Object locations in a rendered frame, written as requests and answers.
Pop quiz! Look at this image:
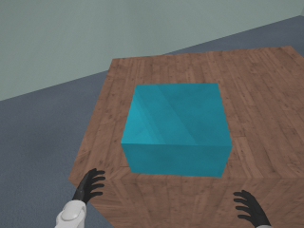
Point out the robot right hand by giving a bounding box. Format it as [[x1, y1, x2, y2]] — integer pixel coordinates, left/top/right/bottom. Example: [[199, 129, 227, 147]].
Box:
[[233, 190, 271, 228]]

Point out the carton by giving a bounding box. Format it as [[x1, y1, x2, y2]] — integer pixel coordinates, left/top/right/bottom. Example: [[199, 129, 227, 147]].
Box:
[[121, 83, 233, 178]]

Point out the robot left hand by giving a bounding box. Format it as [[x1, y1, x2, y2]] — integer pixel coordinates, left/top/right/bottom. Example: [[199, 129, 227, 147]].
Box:
[[72, 168, 105, 205]]

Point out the left robot forearm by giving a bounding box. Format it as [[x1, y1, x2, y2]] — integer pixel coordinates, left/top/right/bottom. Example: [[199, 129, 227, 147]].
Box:
[[54, 199, 86, 228]]

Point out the pedestal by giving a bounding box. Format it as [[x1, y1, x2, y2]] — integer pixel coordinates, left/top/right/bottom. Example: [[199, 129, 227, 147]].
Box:
[[68, 46, 304, 228]]

